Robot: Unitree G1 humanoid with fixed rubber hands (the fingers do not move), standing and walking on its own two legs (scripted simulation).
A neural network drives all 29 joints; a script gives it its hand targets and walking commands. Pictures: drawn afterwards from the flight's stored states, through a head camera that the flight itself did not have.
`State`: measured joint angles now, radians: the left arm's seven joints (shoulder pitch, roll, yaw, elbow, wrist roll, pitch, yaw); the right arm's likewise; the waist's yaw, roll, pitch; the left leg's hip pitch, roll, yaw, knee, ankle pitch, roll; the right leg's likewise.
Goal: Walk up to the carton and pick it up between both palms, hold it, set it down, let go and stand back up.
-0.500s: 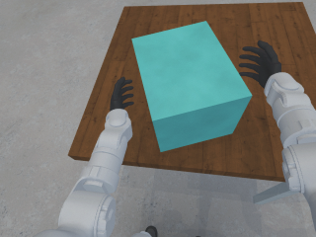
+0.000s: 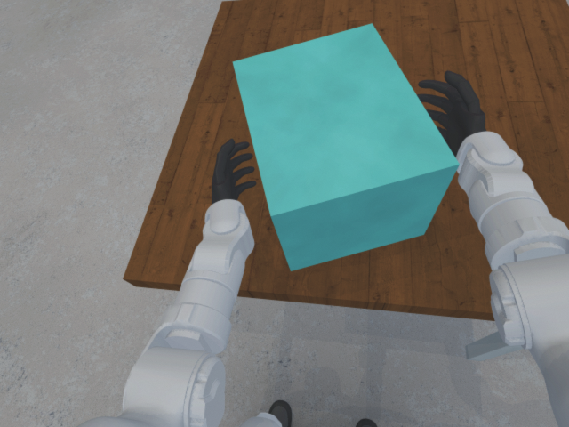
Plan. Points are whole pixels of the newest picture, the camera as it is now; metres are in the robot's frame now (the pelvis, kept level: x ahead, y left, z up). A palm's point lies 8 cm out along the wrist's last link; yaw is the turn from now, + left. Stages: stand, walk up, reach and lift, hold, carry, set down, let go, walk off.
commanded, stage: reach and lift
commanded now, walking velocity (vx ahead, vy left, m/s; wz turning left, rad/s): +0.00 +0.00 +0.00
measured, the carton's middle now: (330, 150) +0.51 +0.05 +0.02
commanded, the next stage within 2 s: none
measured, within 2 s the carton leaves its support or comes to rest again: neither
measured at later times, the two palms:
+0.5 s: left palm (230, 202) +0.39 +0.18 +0.04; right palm (461, 132) +0.52 -0.12 +0.07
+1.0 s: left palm (231, 204) +0.39 +0.17 +0.04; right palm (456, 133) +0.52 -0.12 +0.07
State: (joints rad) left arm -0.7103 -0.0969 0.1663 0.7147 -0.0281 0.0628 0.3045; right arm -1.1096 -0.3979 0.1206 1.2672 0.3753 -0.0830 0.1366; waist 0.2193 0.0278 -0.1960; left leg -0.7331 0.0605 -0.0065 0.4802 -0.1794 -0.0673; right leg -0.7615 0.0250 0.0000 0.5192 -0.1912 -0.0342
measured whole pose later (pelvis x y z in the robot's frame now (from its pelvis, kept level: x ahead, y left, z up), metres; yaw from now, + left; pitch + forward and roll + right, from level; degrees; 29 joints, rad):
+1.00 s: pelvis +0.00 -0.01 +0.00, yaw +1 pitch +26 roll +2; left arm -0.71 -0.23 0.50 0.72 0.15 -0.04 0.18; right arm -1.11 -0.28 -0.30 1.32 -0.12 -0.22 0.18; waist 0.22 0.02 -0.22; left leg -0.70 0.06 0.00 0.37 -0.12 -0.07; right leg -0.77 0.03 0.00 0.48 -0.17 -0.03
